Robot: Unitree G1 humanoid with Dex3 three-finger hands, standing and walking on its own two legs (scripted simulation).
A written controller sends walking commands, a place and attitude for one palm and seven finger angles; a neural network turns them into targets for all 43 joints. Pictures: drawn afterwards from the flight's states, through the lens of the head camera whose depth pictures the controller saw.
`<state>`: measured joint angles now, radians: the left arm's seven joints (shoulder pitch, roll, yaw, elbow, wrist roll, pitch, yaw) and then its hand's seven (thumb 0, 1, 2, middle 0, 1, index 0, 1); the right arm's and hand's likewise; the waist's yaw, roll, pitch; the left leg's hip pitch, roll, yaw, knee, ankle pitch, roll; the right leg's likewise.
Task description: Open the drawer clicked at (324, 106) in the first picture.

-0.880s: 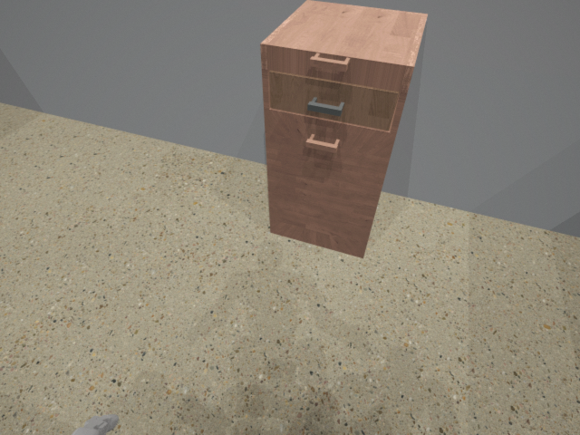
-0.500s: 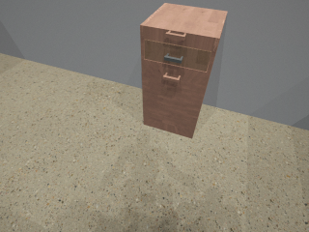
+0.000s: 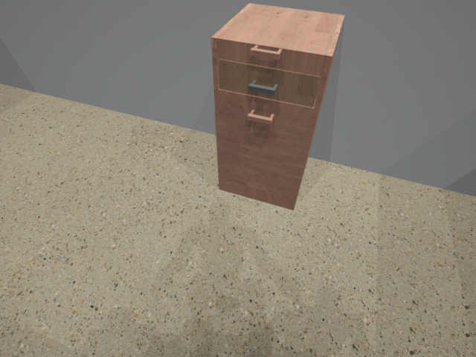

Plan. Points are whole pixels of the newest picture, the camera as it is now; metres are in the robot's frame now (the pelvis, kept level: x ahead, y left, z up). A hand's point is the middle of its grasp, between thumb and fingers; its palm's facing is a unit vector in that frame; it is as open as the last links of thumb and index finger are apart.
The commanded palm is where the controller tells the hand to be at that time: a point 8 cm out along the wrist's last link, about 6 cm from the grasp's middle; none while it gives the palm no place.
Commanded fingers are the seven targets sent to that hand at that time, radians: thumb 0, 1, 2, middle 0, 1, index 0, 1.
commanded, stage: stand and wait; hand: left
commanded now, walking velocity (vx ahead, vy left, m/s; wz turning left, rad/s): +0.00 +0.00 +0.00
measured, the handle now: (263, 86) +1.04 -0.04 -0.07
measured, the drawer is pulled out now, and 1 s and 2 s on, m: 0.00 0.00 0.00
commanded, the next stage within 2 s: look at it before walking up in 0.06 s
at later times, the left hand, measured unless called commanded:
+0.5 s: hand out of the picture +0.08 +0.25 -0.16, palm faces -0.02 -0.94 -0.34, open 7.4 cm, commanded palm none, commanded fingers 0.00 0.90 0.90 -0.20 -0.30 -0.20 -0.30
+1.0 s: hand out of the picture +0.08 +0.24 -0.16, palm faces -0.06 -0.94 -0.33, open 7.4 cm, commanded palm none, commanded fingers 0.00 0.90 0.90 -0.20 -0.30 -0.20 -0.30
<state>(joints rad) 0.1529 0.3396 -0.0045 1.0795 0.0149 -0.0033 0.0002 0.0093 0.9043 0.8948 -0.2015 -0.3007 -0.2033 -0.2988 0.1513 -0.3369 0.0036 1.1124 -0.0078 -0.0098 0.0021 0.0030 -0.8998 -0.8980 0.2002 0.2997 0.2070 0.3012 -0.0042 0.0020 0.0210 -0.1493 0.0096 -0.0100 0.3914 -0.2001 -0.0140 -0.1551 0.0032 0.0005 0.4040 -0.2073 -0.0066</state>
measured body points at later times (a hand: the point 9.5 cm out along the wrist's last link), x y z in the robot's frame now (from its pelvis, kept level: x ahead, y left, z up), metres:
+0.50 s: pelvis +0.01 +0.00 +0.00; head +0.01 +0.00 +0.45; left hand +0.08 +0.30 -0.13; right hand +0.09 -0.29 -0.13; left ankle +0.01 +0.13 -0.74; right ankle +0.01 -0.11 -0.74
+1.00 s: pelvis +0.01 +0.00 +0.00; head +0.02 +0.00 +0.45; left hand +0.08 +0.29 -0.14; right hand +0.08 -0.28 -0.14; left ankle +0.01 +0.13 -0.74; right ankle +0.01 -0.11 -0.74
